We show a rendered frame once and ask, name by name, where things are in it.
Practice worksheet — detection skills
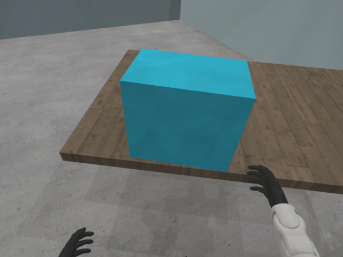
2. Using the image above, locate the right robot forearm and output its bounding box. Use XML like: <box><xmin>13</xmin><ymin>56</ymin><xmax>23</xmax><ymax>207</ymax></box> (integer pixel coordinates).
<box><xmin>270</xmin><ymin>203</ymin><xmax>320</xmax><ymax>257</ymax></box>

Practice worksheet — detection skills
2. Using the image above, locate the right robot hand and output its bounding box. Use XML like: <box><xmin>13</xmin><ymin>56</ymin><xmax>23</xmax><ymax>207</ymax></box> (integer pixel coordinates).
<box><xmin>247</xmin><ymin>165</ymin><xmax>288</xmax><ymax>207</ymax></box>

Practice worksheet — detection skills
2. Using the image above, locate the table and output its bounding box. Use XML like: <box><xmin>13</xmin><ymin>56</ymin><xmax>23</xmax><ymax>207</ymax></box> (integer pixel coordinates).
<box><xmin>59</xmin><ymin>50</ymin><xmax>343</xmax><ymax>257</ymax></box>

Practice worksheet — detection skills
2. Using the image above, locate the left robot hand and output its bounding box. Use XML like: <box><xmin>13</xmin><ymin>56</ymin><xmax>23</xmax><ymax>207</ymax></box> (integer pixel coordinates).
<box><xmin>58</xmin><ymin>227</ymin><xmax>94</xmax><ymax>257</ymax></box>

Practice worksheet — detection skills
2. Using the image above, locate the carton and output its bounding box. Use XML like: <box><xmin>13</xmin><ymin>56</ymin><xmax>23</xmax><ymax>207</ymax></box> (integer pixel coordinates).
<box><xmin>120</xmin><ymin>49</ymin><xmax>256</xmax><ymax>173</ymax></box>

